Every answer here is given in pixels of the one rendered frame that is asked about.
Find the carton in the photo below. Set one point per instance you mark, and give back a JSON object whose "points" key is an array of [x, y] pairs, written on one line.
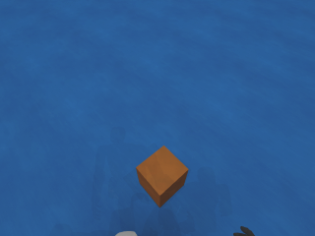
{"points": [[162, 175]]}

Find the robot right hand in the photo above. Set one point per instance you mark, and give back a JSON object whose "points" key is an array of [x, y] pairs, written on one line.
{"points": [[245, 230]]}

